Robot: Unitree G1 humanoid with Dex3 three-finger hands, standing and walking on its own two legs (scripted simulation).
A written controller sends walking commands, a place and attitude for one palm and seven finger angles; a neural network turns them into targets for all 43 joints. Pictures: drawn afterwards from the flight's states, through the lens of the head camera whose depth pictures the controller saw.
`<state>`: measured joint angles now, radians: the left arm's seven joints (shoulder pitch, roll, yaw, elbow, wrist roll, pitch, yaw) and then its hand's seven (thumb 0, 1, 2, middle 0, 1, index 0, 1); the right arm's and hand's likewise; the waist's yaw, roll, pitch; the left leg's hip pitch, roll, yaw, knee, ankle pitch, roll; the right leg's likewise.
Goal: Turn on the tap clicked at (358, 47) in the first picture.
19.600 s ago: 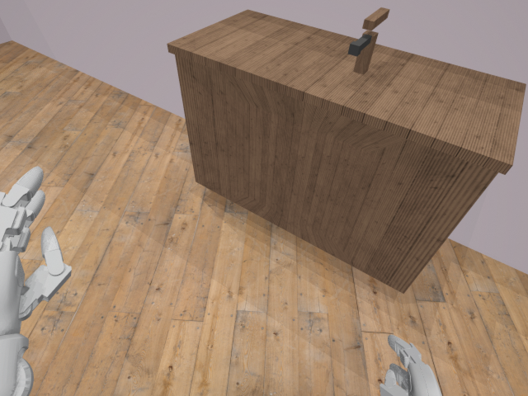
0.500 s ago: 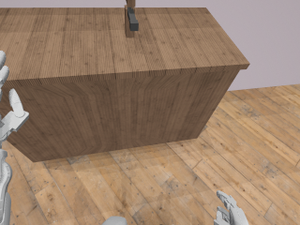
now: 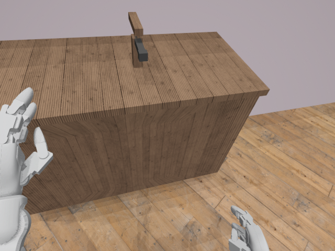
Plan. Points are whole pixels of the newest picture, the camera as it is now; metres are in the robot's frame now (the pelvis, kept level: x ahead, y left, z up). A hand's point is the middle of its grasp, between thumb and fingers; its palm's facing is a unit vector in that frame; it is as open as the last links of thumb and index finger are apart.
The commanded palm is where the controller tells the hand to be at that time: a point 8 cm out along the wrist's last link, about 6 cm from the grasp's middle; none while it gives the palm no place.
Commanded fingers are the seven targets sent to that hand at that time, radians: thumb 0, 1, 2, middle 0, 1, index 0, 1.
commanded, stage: shuffle to correct the standing spot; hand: left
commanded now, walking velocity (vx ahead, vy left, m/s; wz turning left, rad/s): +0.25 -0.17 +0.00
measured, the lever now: (142, 55) +0.64 +0.16 +0.13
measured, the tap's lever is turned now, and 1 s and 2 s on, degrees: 0 0 0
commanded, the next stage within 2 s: come to a stop and stand still in 1.46 s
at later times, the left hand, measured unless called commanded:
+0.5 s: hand (92, 113) +0.32 +0.20 +0.18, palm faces +0.38 -0.85 -0.37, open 7.4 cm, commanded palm +0.24 +0.23 +0.18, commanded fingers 0.00 0.90 0.90 -0.20 -0.30 -0.20 -0.30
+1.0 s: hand (135, 89) +0.41 +0.13 +0.18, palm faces +0.43 -0.85 -0.31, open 7.4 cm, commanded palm +0.35 +0.16 +0.18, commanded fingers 0.00 0.90 0.90 -0.20 -0.30 -0.20 -0.30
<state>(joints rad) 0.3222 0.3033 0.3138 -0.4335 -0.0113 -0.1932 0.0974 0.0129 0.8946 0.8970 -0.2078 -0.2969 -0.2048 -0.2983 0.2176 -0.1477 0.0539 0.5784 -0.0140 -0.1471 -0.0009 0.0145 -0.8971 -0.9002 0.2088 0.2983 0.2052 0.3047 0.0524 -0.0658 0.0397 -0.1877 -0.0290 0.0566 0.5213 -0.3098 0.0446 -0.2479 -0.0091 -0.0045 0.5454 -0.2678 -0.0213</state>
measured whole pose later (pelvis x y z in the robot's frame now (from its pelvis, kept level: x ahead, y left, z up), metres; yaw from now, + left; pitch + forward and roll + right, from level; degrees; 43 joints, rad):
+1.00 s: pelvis +0.18 -0.12 -0.01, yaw -1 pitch -4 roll -2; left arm 0.35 0.41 0.41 -0.60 -0.02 -0.18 0.13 0.01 0.89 0.90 -0.22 -0.30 -0.21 -0.30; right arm 0.20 -0.17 -0.01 0.57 0.00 -0.08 -0.04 0.01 -0.90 -0.90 0.20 0.30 0.20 0.30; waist 0.02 -0.09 0.10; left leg -0.31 0.09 0.11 0.71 -0.35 0.02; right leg -0.47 0.00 -0.08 1.08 -0.44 -0.02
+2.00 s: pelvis +0.32 -0.27 +0.00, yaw +1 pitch +0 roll +2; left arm 0.46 0.36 0.36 -0.50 -0.02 -0.15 0.17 0.01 0.89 0.90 -0.22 -0.30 -0.21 -0.30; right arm 0.17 -0.22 0.01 0.61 0.01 -0.07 -0.05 0.01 -0.90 -0.90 0.21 0.30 0.20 0.30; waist 0.01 0.00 0.06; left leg -0.31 -0.01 0.04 0.76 -0.44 -0.02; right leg -0.34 -0.04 -0.10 0.49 -0.15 -0.06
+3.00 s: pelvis +0.34 -0.21 +0.00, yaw +1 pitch -2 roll -1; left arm 0.33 0.34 0.36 -0.45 -0.04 -0.26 0.10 0.01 0.89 0.90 -0.21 -0.30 -0.21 -0.30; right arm 0.19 -0.21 0.00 0.59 0.01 -0.18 0.00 0.01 -0.90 -0.90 0.21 0.30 0.20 0.30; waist 0.03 -0.04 0.08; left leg -0.12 -0.02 0.08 0.51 -0.35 0.05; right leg -0.26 -0.02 -0.04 0.47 -0.17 0.01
